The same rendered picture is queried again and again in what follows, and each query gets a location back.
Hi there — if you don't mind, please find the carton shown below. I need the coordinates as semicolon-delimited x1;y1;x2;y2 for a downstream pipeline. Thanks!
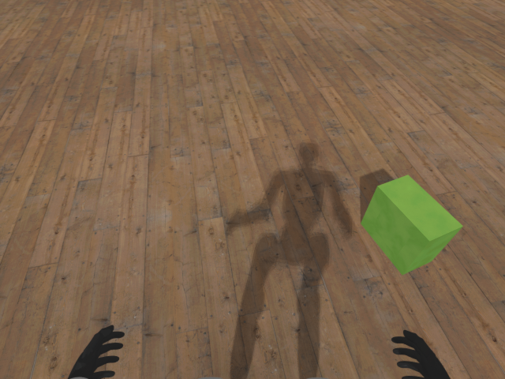
361;175;463;275

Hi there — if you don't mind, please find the right robot hand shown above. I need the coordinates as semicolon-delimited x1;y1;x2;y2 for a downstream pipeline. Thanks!
391;330;450;379

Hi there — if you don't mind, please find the left robot hand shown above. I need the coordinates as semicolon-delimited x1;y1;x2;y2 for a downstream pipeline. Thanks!
68;325;125;379

